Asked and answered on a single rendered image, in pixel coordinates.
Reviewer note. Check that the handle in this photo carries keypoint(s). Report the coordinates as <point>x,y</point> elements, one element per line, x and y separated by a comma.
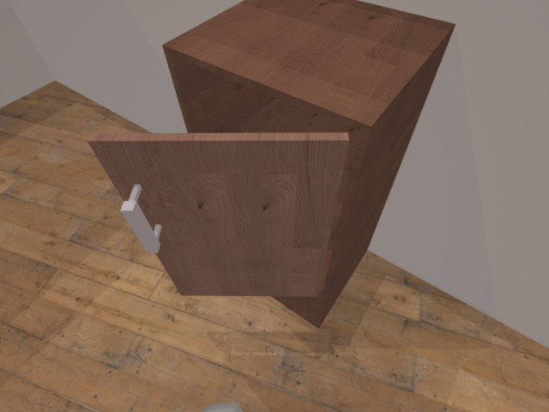
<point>139,224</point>

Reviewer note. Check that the cupboard door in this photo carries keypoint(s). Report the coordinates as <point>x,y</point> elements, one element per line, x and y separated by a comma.
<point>242,214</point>

